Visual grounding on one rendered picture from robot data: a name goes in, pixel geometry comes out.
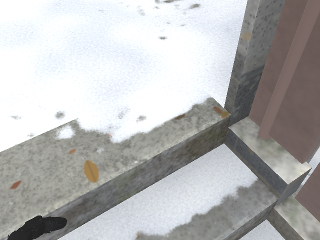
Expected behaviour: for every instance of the robot left hand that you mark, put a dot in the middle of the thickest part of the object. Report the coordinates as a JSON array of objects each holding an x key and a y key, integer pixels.
[{"x": 38, "y": 226}]

